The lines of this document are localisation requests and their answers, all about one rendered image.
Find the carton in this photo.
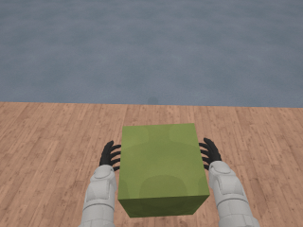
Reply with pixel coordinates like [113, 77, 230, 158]
[117, 123, 210, 218]

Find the robot left hand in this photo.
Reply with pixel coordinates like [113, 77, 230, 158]
[98, 140, 121, 171]

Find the robot right forearm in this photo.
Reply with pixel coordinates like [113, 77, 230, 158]
[208, 161, 260, 227]

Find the robot left forearm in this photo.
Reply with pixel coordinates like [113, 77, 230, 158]
[78, 165, 117, 227]

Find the robot right hand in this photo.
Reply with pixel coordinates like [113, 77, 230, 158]
[199, 138, 222, 171]

